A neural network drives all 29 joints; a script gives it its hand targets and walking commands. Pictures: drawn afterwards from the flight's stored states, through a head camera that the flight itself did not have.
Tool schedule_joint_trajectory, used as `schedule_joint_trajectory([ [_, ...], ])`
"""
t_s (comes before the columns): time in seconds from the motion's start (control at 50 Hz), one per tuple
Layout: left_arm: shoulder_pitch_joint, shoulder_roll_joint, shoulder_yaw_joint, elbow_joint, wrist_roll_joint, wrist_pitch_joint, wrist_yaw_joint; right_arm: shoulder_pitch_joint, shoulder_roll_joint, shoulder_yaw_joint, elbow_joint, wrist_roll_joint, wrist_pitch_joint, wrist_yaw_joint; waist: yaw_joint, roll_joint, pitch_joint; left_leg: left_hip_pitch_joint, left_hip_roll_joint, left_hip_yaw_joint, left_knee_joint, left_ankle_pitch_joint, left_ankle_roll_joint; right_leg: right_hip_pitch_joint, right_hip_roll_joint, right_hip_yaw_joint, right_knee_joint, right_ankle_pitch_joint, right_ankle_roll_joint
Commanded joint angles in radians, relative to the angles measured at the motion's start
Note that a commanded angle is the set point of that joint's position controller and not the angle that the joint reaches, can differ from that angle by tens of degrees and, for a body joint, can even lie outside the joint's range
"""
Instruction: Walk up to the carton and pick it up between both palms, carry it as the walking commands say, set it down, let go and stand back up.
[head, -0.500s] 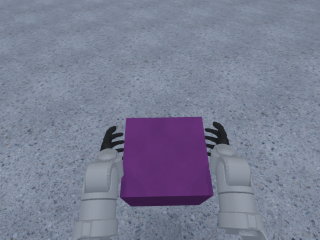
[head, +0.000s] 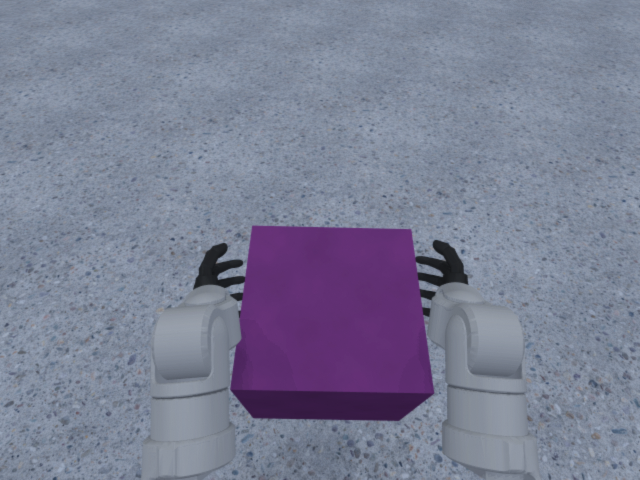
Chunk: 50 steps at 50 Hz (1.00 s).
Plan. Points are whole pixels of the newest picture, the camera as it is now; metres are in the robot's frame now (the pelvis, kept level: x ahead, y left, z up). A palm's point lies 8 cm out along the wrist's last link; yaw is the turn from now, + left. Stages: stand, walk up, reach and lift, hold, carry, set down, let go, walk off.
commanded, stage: carry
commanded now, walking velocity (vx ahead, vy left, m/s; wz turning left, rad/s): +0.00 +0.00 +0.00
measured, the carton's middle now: (328, 327) +0.31 +0.01 +0.02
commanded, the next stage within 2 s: none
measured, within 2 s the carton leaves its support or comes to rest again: neither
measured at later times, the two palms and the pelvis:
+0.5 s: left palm (222, 403) +0.19 +0.12 +0.08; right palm (504, 413) +0.19 -0.16 +0.09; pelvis -0.10 -0.01 -0.01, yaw -1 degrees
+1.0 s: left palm (188, 473) +0.13 +0.14 +0.08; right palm out of the picture +0.13 -0.14 +0.08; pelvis -0.16 +0.00 -0.01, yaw +0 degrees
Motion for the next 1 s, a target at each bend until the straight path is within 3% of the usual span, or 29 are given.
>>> schedule_joint_trajectory([
  [0.0,-0.511,-1.005,-0.652,0.075,-0.461,-0.003,-0.424,-0.412,0.985,0.594,0.050,0.363,0.038,0.422,-0.019,0.127,-0.413,0.313,0.164,-0.138,0.006,0.436,0.055,0.224,-0.060,0.024,-0.521,0.208,-0.002],
  [0.02,-0.516,-1.009,-0.656,0.101,-0.462,-0.003,-0.434,-0.401,0.982,0.587,0.074,0.349,0.037,0.421,-0.029,0.031,-0.395,0.148,0.116,-0.122,0.047,0.235,0.013,0.342,-0.152,0.150,-0.493,0.480,-0.011],
  [0.04,-0.527,-1.003,-0.662,0.102,-0.463,-0.008,-0.440,-0.396,0.998,0.591,0.095,0.350,0.037,0.425,-0.030,-0.117,-0.370,-0.058,0.059,-0.065,0.122,-0.031,-0.025,0.482,-0.282,0.268,-0.413,0.928,-0.050],
  [0.06,-0.547,-1.015,-0.668,0.085,-0.462,-0.020,-0.442,-0.383,1.027,0.597,0.103,0.356,0.033,0.431,-0.032,-0.184,-0.351,-0.127,0.021,-0.007,0.130,-0.186,-0.053,0.531,-0.327,0.221,-0.302,1.161,-0.116],
  [0.08,-0.549,-1.033,-0.651,0.082,-0.456,-0.037,-0.445,-0.462,1.041,0.638,0.055,0.391,0.026,0.439,-0.024,-0.231,-0.363,-0.039,0.026,0.001,0.065,-0.225,-0.057,0.432,-0.319,0.208,-0.297,1.092,-0.156],
  [0.1,-0.582,-1.046,-0.651,0.058,-0.465,-0.043,-0.445,-0.524,1.053,0.659,0.022,0.420,0.021,0.444,-0.029,-0.199,-0.331,0.036,0.021,0.018,0.026,-0.149,-0.053,0.353,-0.271,0.142,-0.295,1.014,-0.138],
  [0.12,-0.608,-1.048,-0.656,0.044,-0.472,-0.044,-0.441,-0.584,1.053,0.665,-0.006,0.438,0.016,0.447,-0.030,-0.128,-0.298,0.104,0.016,0.029,-0.038,-0.027,-0.050,0.276,-0.221,0.092,-0.310,0.855,-0.099],
  [0.14,-0.637,-1.049,-0.655,0.028,-0.480,-0.044,-0.440,-0.633,1.063,0.674,-0.028,0.454,0.011,0.447,-0.026,-0.100,-0.291,0.158,0.020,0.019,-0.045,0.082,-0.037,0.216,-0.185,0.070,-0.320,0.667,-0.073],
  [0.18,-0.630,-1.037,-0.636,0.020,-0.461,-0.045,-0.431,-0.649,1.060,0.678,-0.040,0.472,0.010,0.449,-0.022,-0.039,-0.318,0.243,0.065,-0.037,-0.045,0.167,-0.008,0.128,-0.157,0.065,-0.306,0.412,-0.072],
  [0.2,-0.623,-1.025,-0.616,0.021,-0.444,-0.045,-0.426,-0.643,1.061,0.677,-0.028,0.479,0.012,0.453,-0.020,-0.019,-0.328,0.256,0.092,-0.078,-0.057,0.156,0.007,0.093,-0.141,0.070,-0.326,0.193,-0.079],
  [0.22,-0.596,-1.019,-0.603,0.037,-0.428,-0.043,-0.423,-0.634,1.054,0.670,-0.017,0.475,0.017,0.458,-0.019,-0.003,-0.311,0.226,0.096,-0.101,-0.096,-0.008,0.012,0.053,-0.131,0.084,-0.376,-0.034,-0.081],
  [0.24,-0.602,-1.017,-0.608,0.037,-0.428,-0.038,-0.422,-0.620,1.052,0.662,0.007,0.470,0.023,0.463,-0.020,0.004,-0.277,0.173,0.102,-0.138,-0.152,-0.192,0.016,0.037,-0.117,0.092,-0.395,-0.149,-0.081],
  [0.26,-0.621,-1.015,-0.613,0.032,-0.428,-0.037,-0.421,-0.624,1.058,0.662,0.016,0.468,0.026,0.466,-0.021,-0.007,-0.250,0.127,0.100,-0.154,-0.187,-0.279,0.011,0.038,-0.106,0.097,-0.398,-0.186,-0.080],
  [0.3,-0.639,-1.017,-0.622,0.021,-0.436,-0.036,-0.422,-0.616,1.074,0.665,0.032,0.470,0.035,0.470,-0.022,-0.034,-0.230,0.098,0.082,-0.137,-0.194,-0.293,-0.004,0.019,-0.106,0.116,-0.411,-0.212,-0.085],
  [0.36,-0.648,-1.033,-0.633,0.040,-0.448,-0.030,-0.424,-0.617,1.074,0.647,0.046,0.465,0.037,0.467,-0.028,-0.037,-0.245,0.145,0.058,-0.099,-0.153,-0.191,-0.010,0.000,-0.114,0.130,-0.440,-0.181,-0.088],
  [0.42,-0.653,-1.036,-0.636,0.044,-0.459,-0.029,-0.429,-0.604,1.074,0.635,0.065,0.452,0.035,0.463,-0.031,-0.011,-0.270,0.192,0.056,-0.086,-0.140,-0.148,-0.001,-0.024,-0.108,0.129,-0.441,-0.161,-0.091],
  [0.54,-0.686,-1.035,-0.653,0.049,-0.480,-0.024,-0.438,-0.579,1.069,0.605,0.097,0.424,0.029,0.459,-0.035,0.034,-0.273,0.150,0.075,-0.120,-0.217,-0.285,0.008,-0.020,-0.056,0.084,-0.387,-0.177,-0.091],
  [0.64,-0.690,-1.047,-0.657,0.041,-0.489,-0.024,-0.441,-0.589,1.064,0.607,0.063,0.424,0.024,0.453,-0.035,0.022,-0.308,0.188,0.044,-0.079,-0.183,-0.212,0.002,-0.011,-0.058,0.082,-0.397,-0.148,-0.092],
  [0.72,-0.673,-1.044,-0.657,0.051,-0.482,-0.024,-0.439,-0.586,1.051,0.611,0.049,0.427,0.020,0.454,-0.035,0.063,-0.316,0.167,0.062,-0.119,-0.240,-0.307,0.010,-0.012,-0.026,0.047,-0.346,-0.167,-0.090],
  [0.78,-0.666,-1.053,-0.654,0.040,-0.481,-0.027,-0.437,-0.599,1.044,0.619,0.018,0.433,0.023,0.454,-0.028,0.062,-0.332,0.144,0.056,-0.114,-0.286,-0.321,-0.008,0.050,0.007,0.012,-0.300,-0.127,-0.090],
  [0.84,-0.662,-1.054,-0.655,0.027,-0.478,-0.031,-0.432,-0.597,1.045,0.626,0.009,0.440,0.024,0.455,-0.023,0.053,-0.354,0.156,0.033,-0.080,-0.264,-0.286,-0.019,0.069,0.008,0.012,-0.299,-0.119,-0.098],
  [0.88,-0.656,-1.047,-0.652,0.024,-0.472,-0.033,-0.431,-0.577,1.044,0.630,0.018,0.438,0.025,0.455,-0.025,0.012,-0.355,0.161,0.008,-0.050,-0.214,-0.279,-0.022,0.058,-0.005,0.027,-0.334,-0.161,-0.103],
  [0.96,-0.641,-1.052,-0.649,0.045,-0.465,-0.032,-0.433,-0.572,1.038,0.630,0.021,0.438,0.020,0.458,-0.040,-0.096,-0.362,0.297,-0.040,-0.004,0.015,-0.226,0.005,-0.121,-0.062,0.057,-0.414,-0.246,-0.105],
  [0.98,-0.629,-1.047,-0.643,0.058,-0.457,-0.030,-0.434,-0.576,1.038,0.630,0.028,0.436,0.019,0.459,-0.044,-0.098,-0.351,0.331,-0.044,-0.007,0.067,-0.211,0.018,-0.176,-0.064,0.040,-0.399,-0.252,-0.098],
])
